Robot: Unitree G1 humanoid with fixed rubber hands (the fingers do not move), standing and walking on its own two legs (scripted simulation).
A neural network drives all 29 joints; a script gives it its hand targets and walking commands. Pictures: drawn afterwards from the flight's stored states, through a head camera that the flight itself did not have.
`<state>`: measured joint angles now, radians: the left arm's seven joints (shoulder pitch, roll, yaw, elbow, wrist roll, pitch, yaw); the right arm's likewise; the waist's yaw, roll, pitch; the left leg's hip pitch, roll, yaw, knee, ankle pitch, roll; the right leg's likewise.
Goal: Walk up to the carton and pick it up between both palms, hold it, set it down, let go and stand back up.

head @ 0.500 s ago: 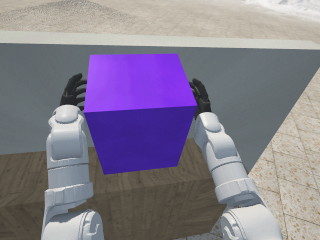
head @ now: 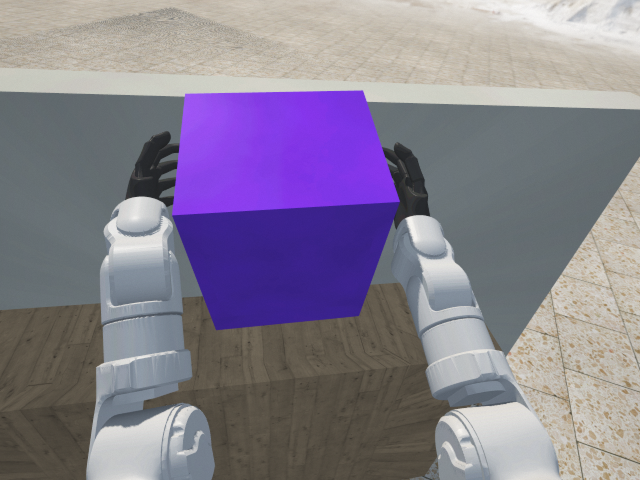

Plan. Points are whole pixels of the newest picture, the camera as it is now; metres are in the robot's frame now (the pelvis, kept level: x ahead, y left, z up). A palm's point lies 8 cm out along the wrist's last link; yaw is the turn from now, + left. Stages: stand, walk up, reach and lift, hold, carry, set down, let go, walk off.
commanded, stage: set down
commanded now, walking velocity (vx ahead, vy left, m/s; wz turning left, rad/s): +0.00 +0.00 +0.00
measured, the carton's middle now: (283, 219) +0.40 +0.02 +0.17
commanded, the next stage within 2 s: none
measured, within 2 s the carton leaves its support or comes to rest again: neither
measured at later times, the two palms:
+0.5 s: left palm (175, 237) +0.40 +0.16 +0.14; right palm (400, 238) +0.38 -0.14 +0.15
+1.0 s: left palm (168, 242) +0.41 +0.17 +0.12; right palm (385, 242) +0.40 -0.13 +0.13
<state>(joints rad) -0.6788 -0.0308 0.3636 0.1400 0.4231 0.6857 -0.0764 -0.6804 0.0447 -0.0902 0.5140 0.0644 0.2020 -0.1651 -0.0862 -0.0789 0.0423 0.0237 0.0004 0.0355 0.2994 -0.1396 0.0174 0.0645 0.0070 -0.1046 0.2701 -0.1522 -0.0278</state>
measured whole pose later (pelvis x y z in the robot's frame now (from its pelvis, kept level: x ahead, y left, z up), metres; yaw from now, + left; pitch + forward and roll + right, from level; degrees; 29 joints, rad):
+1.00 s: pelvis +0.03 +0.01 +0.00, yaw +0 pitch -6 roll -1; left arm -0.66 -0.04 0.36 0.55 0.37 0.31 0.00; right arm -0.64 0.10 -0.33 0.83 -0.17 -0.19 -0.10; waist -0.02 -0.07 0.05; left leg -0.03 0.00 0.06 0.29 -0.16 0.02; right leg 0.02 0.00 -0.11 0.23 -0.16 -0.02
